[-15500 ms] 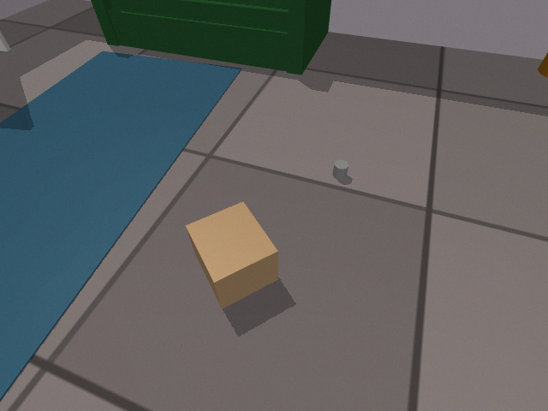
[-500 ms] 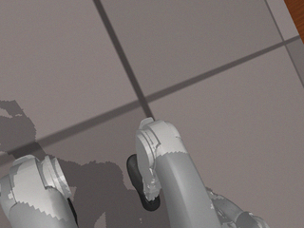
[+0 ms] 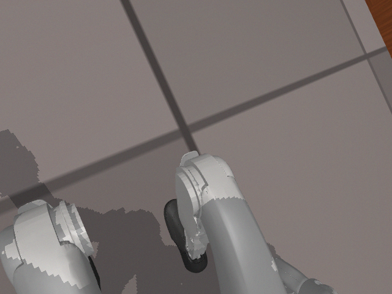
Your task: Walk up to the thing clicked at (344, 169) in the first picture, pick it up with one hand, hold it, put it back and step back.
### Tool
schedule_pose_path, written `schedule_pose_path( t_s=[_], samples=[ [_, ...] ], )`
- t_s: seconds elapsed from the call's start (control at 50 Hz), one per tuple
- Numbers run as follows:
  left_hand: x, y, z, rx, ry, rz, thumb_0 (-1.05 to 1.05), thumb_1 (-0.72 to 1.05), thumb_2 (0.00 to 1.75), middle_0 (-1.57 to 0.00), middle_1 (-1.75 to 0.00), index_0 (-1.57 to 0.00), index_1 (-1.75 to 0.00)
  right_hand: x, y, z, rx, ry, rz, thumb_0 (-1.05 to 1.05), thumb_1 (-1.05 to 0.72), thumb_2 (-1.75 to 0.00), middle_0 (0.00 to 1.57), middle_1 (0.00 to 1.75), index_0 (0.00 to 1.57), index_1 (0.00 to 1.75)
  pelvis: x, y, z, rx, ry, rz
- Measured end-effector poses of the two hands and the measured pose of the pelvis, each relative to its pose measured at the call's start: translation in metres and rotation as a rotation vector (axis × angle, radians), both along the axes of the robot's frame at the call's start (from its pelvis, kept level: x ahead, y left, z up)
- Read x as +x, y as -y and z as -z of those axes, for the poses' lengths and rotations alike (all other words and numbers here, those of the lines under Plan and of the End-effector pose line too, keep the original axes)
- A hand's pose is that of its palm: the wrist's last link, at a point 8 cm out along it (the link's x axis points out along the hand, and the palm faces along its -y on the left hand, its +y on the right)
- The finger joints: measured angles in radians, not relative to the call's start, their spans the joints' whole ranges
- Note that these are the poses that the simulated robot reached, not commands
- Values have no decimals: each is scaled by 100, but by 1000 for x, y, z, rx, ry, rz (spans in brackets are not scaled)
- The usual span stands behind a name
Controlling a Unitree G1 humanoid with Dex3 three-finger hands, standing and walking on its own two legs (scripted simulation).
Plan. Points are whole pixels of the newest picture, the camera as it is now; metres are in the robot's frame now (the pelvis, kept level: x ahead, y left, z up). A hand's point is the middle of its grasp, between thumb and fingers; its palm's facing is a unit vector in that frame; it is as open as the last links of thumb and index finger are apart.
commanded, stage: close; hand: left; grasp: from above
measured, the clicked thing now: out of the picture +0.43 +0.31 -0.26
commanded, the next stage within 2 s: settle in 0.28 s
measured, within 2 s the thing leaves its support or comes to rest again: leaves its support in 0.74 s
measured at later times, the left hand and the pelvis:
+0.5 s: hand out of the picture +0.42 +0.31 -0.23, palm faces -0.42 -0.17 -0.89, open 10.5 cm; pelvis +0.00 +0.00 +0.00, yaw +0 degrees
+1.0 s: hand out of the picture +0.42 +0.32 -0.16, palm faces -0.38 -0.09 -0.92, open 10.0 cm; pelvis +0.01 +0.00 +0.02, yaw +3 degrees
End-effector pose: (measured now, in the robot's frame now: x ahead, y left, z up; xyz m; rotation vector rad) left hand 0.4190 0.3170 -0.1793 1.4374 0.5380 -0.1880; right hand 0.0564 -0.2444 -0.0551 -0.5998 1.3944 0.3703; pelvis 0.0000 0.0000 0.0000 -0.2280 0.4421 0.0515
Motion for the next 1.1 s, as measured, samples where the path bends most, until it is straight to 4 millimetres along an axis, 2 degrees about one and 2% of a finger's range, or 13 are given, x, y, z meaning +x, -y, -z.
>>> schedule_pose_path(
  t_s=[0.18,0.4,0.72,0.8,0.88,1.0,1.1],
  samples=[
    [-2,3,-2,25,31,3,1,-3,68,-52,-82,-46,-78,7,2,-3,-4,38,-11,0,-90,-90,20,30,20,30,-2,0,-1,-2,1,3],
    [3,2,-4,9,18,-56,1,-4,70,-58,-79,-51,-75,-1,13,-14,-32,26,-7,0,-90,-90,20,30,20,30,-2,0,-2,0,-5,0],
    [3,-7,-10,6,28,-57,1,-3,66,-61,-80,-57,-80,-8,13,-8,-31,-3,61,0,-92,-90,20,30,20,30,2,1,-3,8,-34,-6],
    [4,-8,-25,22,75,-33,2,-1,61,-62,-77,-58,-77,0,14,-5,-19,4,94,0,-92,-90,20,30,20,30,5,2,-6,13,-63,-11],
    [3,-7,-47,37,102,-29,2,0,59,-63,-76,-60,-74,17,15,0,7,37,131,0,-92,-90,20,30,20,30,9,2,-12,23,-99,-18],
    [-1,-7,-80,77,51,-51,1,0,58,-65,-73,-61,-72,47,16,5,44,124,162,0,-92,-90,20,30,20,30,8,4,-23,45,-126,-31],
    [-4,-6,-97,62,6,-70,1,-1,59,-66,-72,-62,-71,59,18,6,51,169,170,0,-93,-90,20,30,20,30,3,7,-29,64,-124,-43]
  ],
)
